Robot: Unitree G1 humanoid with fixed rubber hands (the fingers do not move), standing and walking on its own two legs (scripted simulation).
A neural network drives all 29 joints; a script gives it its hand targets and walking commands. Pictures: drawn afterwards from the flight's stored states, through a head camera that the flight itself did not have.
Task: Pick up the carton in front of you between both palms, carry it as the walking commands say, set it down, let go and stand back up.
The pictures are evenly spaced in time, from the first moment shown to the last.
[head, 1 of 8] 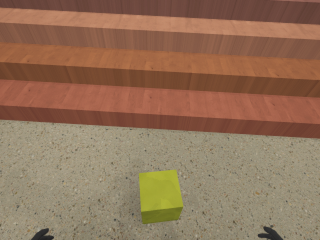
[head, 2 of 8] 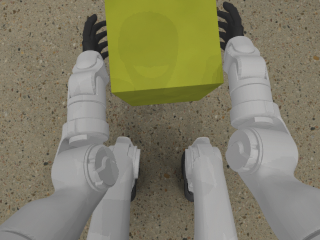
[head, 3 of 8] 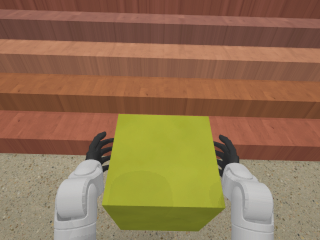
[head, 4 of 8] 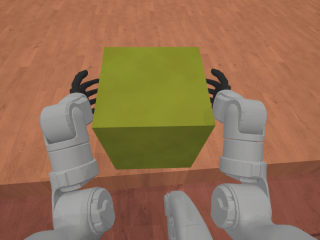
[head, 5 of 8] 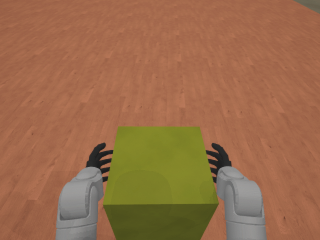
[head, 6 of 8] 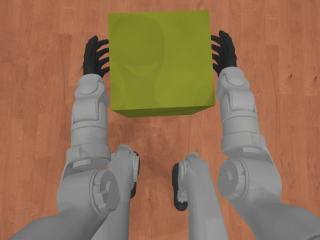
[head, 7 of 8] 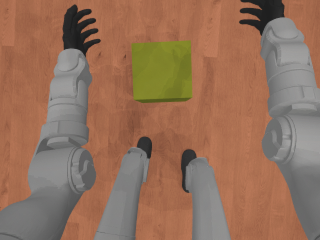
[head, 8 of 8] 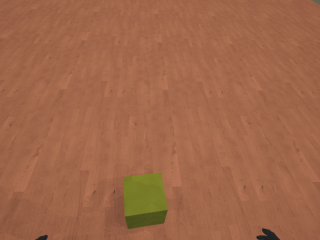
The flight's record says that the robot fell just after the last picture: no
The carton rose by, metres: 1.84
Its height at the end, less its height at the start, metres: +1.06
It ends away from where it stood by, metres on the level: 3.85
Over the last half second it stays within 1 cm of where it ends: yes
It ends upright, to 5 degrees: yes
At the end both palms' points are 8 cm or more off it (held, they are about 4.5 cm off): yes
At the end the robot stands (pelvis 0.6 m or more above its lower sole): yes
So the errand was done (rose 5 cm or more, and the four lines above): yes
